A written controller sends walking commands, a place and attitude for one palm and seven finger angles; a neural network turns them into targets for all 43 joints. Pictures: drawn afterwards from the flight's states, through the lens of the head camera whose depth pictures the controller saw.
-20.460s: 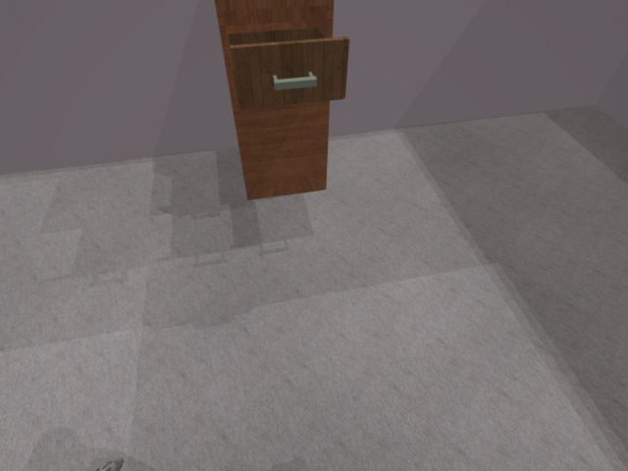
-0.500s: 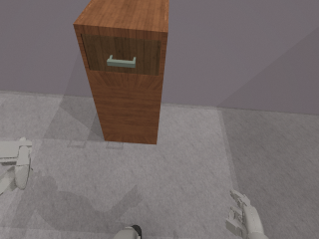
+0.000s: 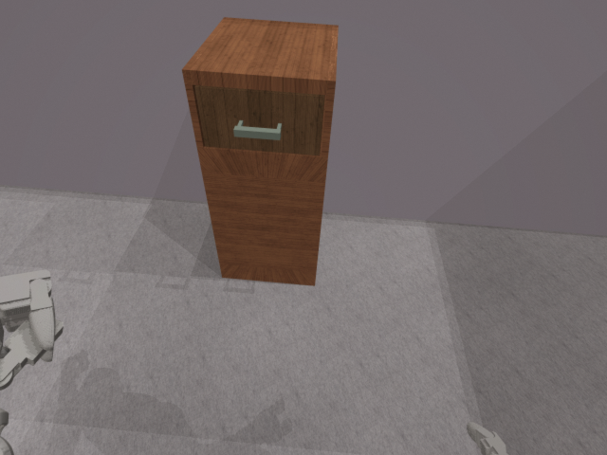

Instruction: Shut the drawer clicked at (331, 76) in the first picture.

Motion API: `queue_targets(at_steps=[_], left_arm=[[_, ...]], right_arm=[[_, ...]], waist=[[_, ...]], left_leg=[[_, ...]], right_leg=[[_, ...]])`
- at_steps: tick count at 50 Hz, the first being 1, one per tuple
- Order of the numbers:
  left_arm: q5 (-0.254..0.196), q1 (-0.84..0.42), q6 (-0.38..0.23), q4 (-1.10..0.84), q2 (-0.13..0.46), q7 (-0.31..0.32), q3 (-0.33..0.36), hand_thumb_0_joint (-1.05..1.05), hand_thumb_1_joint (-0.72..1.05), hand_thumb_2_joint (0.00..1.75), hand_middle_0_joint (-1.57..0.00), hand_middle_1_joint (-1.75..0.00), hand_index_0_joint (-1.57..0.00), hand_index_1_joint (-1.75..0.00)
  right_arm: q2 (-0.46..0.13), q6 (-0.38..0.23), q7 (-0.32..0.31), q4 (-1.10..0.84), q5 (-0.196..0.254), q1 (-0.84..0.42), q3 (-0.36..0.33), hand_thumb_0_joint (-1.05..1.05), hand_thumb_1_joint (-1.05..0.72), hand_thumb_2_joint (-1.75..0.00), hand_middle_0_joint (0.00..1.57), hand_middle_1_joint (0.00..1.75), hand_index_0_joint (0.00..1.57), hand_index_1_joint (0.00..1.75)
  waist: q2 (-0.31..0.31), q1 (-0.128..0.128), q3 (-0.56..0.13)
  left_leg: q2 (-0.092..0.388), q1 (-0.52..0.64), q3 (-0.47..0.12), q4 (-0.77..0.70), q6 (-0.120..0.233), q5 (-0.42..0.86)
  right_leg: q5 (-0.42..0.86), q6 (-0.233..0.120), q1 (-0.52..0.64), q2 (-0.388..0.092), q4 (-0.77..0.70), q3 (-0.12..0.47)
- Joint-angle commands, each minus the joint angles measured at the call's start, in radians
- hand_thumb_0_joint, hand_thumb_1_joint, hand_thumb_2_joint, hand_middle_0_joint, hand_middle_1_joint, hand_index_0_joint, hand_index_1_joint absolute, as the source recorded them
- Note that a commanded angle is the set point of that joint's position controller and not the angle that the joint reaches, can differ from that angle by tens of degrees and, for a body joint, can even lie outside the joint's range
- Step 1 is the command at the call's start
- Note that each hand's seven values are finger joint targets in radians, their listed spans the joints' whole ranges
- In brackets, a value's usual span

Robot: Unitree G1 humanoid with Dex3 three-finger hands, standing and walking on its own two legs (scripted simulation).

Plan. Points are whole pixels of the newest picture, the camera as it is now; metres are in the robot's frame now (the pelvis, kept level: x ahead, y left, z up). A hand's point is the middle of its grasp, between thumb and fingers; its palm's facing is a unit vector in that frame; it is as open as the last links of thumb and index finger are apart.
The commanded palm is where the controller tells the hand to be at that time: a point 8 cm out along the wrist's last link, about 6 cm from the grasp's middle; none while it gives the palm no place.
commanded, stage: stop stepping back and stand still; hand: left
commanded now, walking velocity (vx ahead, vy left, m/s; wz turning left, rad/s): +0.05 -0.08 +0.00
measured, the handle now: (258, 129) +0.91 +0.17 -0.04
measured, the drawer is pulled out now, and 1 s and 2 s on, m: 0.00 0.00 0.00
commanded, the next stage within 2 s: let the arm hang, fingers relaxed in 0.36 s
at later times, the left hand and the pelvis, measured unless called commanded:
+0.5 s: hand (83, 344) +0.19 +0.24 +0.14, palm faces +0.34 -0.81 -0.48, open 3.3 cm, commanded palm none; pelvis +0.00 -0.01 +0.00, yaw +2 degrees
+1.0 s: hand out of the picture -0.07 +0.19 -0.16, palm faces +0.08 -0.97 -0.23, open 4.9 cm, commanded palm none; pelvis -0.02 -0.01 +0.01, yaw +4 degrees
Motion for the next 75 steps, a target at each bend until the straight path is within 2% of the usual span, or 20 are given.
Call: queue_targets(at_steps=[1, 3, 7, 10, 11, 13, 16, 19, 22, 23, 25, 28, 29, 33, 37, 39, 43, 53, 60, 75], left_arm=[[0.006, -0.044, -0.071, -0.283, 0.179, -0.01, 0.093, 0.0, 0.9, 0.9, -1.4, -1.6, -1.4, -1.6], [0.017, -0.026, -0.078, -0.334, 0.187, -0.009, 0.108, 0.0, 0.9, 0.9, -1.4, -1.6, -1.4, -1.6], [0.005, 0.104, -0.068, -0.262, 0.188, -0.003, 0.139, 0.0, 0.9, 0.9, -1.4, -1.6, -1.4, -1.6], [-0.01, 0.069, -0.06, -0.207, 0.173, 0.001, 0.126, 0.0, 0.9, 0.9, -1.4, -1.6, -1.4, -1.6], [-0.012, 0.044, -0.057, -0.201, 0.175, 0.007, 0.127, 0.0, 0.9, 0.9, -1.4, -1.6, -1.4, -1.6], [-0.014, 0.011, -0.056, -0.186, 0.163, 0.01, 0.114, 0.0, 0.9, 0.9, -1.4, -1.6, -1.4, -1.6], [-0.012, 0.003, -0.068, -0.216, 0.163, 0.002, 0.1, 0.0, 0.9, 0.9, -1.4, -1.6, -1.4, -1.6], [0.001, -0.005, -0.079, -0.263, 0.171, -0.005, 0.101, 0.0, 0.9, 0.9, -1.4, -1.6, -1.4, -1.6], [0.001, 0.016, -0.084, -0.262, 0.18, -0.006, 0.109, 0.0, 0.9, 0.9, -1.4, -1.6, -1.4, -1.6], [0.083, -0.094, 0.09, 0.614, 0.039, -0.154, -0.253, 0.0, 0.9, 0.9, -1.4, -1.6, -1.4, -1.6], [0.064, -0.112, 0.177, 0.682, -0.024, -0.171, -0.254, 0.0, 0.9, 0.9, -1.32, -1.51, -1.32, -1.51], [0.067, -0.233, 0.187, 0.831, 0.009, -0.172, -0.266, 0.0, 0.9, 0.9, -1.2, -1.38, -1.2, -1.38], [0.064, -0.264, 0.191, 0.897, 0.019, -0.17, -0.27, 0.0, 0.9, 0.9, -1.16, -1.34, -1.16, -1.34], [0.051, -0.319, 0.212, 1.154, 0.004, -0.155, -0.297, 0.0, 0.9, 0.9, -1.0, -1.17, -1.0, -1.17], [0.043, -0.311, 0.205, 1.352, -0.006, -0.151, -0.313, 0.0, 0.9, 0.9, -0.84, -0.99, -0.84, -0.99], [0.04, -0.297, 0.205, 1.418, -0.03, -0.15, -0.312, 0.0, 0.9, 0.9, -0.76, -0.91, -0.76, -0.91], [0.038, -0.286, 0.199, 1.514, -0.034, -0.153, -0.319, 0.0, 0.9, 0.9, -0.6, -0.73, -0.6, -0.73], [0.036, -0.215, 0.2, 1.639, -0.078, -0.143, -0.326, 0.0, 0.9, 0.9, -0.2, -0.3, -0.2, -0.3], [0.037, -0.198, 0.205, 1.651, -0.109, -0.137, -0.323, 0.0, 0.9, 0.9, -0.2, -0.3, -0.2, -0.3], [0.038, -0.21, 0.196, 1.642, -0.135, -0.133, -0.316, 0.0, 0.9, 0.9, -0.2, -0.3, -0.2, -0.3]], right_arm=[[-0.107, -0.084, -0.004, -0.183, -0.006, -0.147, -0.015, 0.0, -0.9, -0.9, 0.2, 0.3, 0.2, 0.3], [-0.097, -0.094, 0.007, -0.192, -0.011, -0.162, -0.015, 0.0, -0.9, -0.9, 0.2, 0.3, 0.2, 0.3], [-0.101, -0.087, 0.024, -0.197, -0.009, -0.152, -0.026, 0.0, -0.9, -0.9, 0.2, 0.3, 0.2, 0.3], [-0.092, -0.057, 0.022, -0.179, -0.006, -0.127, -0.039, 0.0, -0.9, -0.9, 0.2, 0.3, 0.2, 0.3], [-0.089, -0.053, 0.021, -0.172, -0.006, -0.122, -0.036, 0.0, -0.9, -0.9, 0.2, 0.3, 0.2, 0.3], [-0.088, -0.053, 0.022, -0.169, -0.002, -0.126, -0.03, 0.0, -0.9, -0.9, 0.2, 0.3, 0.2, 0.3], [-0.107, -0.064, 0.012, -0.183, 0.0, -0.157, -0.031, 0.0, -0.9, -0.9, 0.2, 0.3, 0.2, 0.3], [-0.102, -0.072, 0.009, -0.187, 0.0, -0.158, -0.018, 0.0, -0.9, -0.9, 0.2, 0.3, 0.2, 0.3], [-0.102, -0.079, 0.013, -0.193, 0.001, -0.16, -0.025, 0.0, -0.9, -0.9, 0.2, 0.3, 0.2, 0.3], [-0.287, -0.089, 0.106, 0.039, 0.001, -0.206, -0.094, 0.0, -0.9, -0.9, 0.2, 0.3, 0.2, 0.3], [-0.157, -0.001, 0.102, 0.021, 0.001, -0.089, -0.071, 0.0, -0.9, -0.9, 0.2, 0.3, 0.2, 0.3], [-0.162, 0.046, 0.1, 0.013, -0.018, -0.087, -0.055, 0.0, -0.9, -0.9, 0.2, 0.3, 0.2, 0.3], [-0.17, 0.056, 0.098, 0.024, -0.021, -0.098, -0.054, 0.0, -0.9, -0.9, 0.2, 0.3, 0.2, 0.3], [-0.142, 0.086, 0.089, 0.104, -0.031, -0.13, -0.028, 0.0, -0.9, -0.9, 0.2, 0.3, 0.2, 0.3], [-0.108, 0.099, 0.078, 0.198, -0.021, -0.105, -0.015, 0.0, -0.9, -0.9, 0.2, 0.3, 0.2, 0.3], [-0.082, 0.106, 0.075, 0.24, -0.025, -0.081, -0.015, 0.0, -0.9, -0.9, 0.2, 0.3, 0.2, 0.3], [-0.072, 0.109, 0.071, 0.308, -0.019, -0.016, -0.02, 0.0, -0.9, -0.9, 0.2, 0.3, 0.2, 0.3], [-0.024, 0.105, 0.062, 0.414, -0.014, 0.077, -0.017, 0.0, -0.9, -0.9, 0.2, 0.3, 0.2, 0.3], [0.01, 0.107, 0.06, 0.435, -0.02, 0.112, -0.018, 0.0, -0.9, -0.9, 0.2, 0.3, 0.2, 0.3], [0.033, 0.098, 0.056, 0.437, -0.018, 0.114, -0.021, 0.0, -0.9, -0.9, 0.2, 0.3, 0.2, 0.3]], waist=[[0.215, -0.016, 0.047], [0.199, -0.004, 0.057], [0.082, 0.0, 0.022], [-0.11, -0.016, 0.054], [-0.128, -0.02, 0.052], [-0.087, -0.025, 0.038], [-0.005, -0.009, 0.045], [0.152, -0.002, 0.017], [0.07, 0.006, -0.014], [0.029, -0.025, 0.028], [-0.068, -0.014, -0.074], [-0.221, -0.013, -0.047], [-0.217, -0.012, -0.041], [0.027, 0.006, 0.01], [0.079, 0.005, 0.039], [0.161, 0.003, 0.045], [0.049, -0.005, 0.058], [-0.008, -0.002, 0.118], [0.025, -0.003, 0.161], [0.025, -0.005, 0.169]], left_leg=[[0.154, -0.034, -0.271, -0.365, 0.08, -0.186], [0.178, -0.085, -0.281, -0.393, 0.097, -0.273], [0.074, -0.116, -0.101, -0.252, 0.035, -0.216], [0.001, -0.079, 0.01, 0.098, -0.001, -0.105], [0.005, -0.069, 0.016, 0.166, 0.0, -0.059], [0.021, -0.021, 0.012, 0.086, 0.006, -0.032], [0.068, 0.114, -0.045, -0.14, 0.034, 0.059], [0.118, 0.066, -0.137, -0.219, 0.055, 0.227], [0.095, 0.057, -0.095, -0.182, 0.042, 0.259], [0.088, -0.009, -0.068, 0.008, 0.039, 0.414], [0.068, 0.049, -0.049, 0.038, 0.02, 0.275], [0.042, 0.012, -0.066, 0.041, 0.037, 0.232], [0.036, 0.019, -0.071, 0.031, 0.038, 0.257], [0.063, 0.018, -0.108, -0.088, 0.043, 0.316], [0.056, 0.039, -0.1, -0.142, 0.029, 0.183], [0.055, 0.047, -0.093, -0.162, 0.029, 0.1], [0.059, 0.074, -0.089, -0.176, 0.029, 0.065], [0.063, 0.077, -0.081, -0.219, 0.035, 0.053], [0.056, 0.035, -0.092, -0.246, 0.037, -0.032], [0.058, 0.046, -0.08, -0.234, 0.032, 0.041]], right_leg=[[-0.07, 0.018, 0.015, 0.012, 0.023, 0.064], [-0.06, 0.013, 0.056, 0.013, 0.039, 0.075], [-0.088, -0.014, 0.137, -0.008, -0.16, 0.116], [-0.349, -0.116, -0.046, -0.195, -0.355, 0.386], [-0.292, -0.136, -0.06, -0.232, -0.355, 0.404], [-0.122, -0.125, -0.037, -0.224, -0.283, 0.325], [-0.019, -0.028, -0.056, -0.088, -0.182, 0.17], [0.148, 0.013, 0.048, -0.015, -0.06, 0.09], [0.215, 0.011, 0.11, -0.025, -0.109, 0.11], [0.454, -0.01, 0.004, -0.116, 0.012, 0.087], [0.37, -0.036, -0.005, -0.138, -0.042, 0.141], [0.341, -0.06, 0.011, -0.146, -0.05, 0.13], [0.347, -0.066, 0.018, -0.145, -0.048, 0.127], [0.217, -0.037, 0.067, -0.094, -0.074, 0.114], [0.113, -0.041, 0.092, -0.089, -0.171, 0.133], [0.052, -0.049, 0.085, -0.095, -0.209, 0.135], [0.003, -0.056, 0.07, -0.099, -0.26, 0.131], [-0.022, -0.052, 0.048, -0.092, -0.26, 0.103], [-0.073, -0.05, 0.017, -0.08, -0.244, 0.108], [-0.006, -0.047, 0.026, -0.084, -0.242, 0.112]])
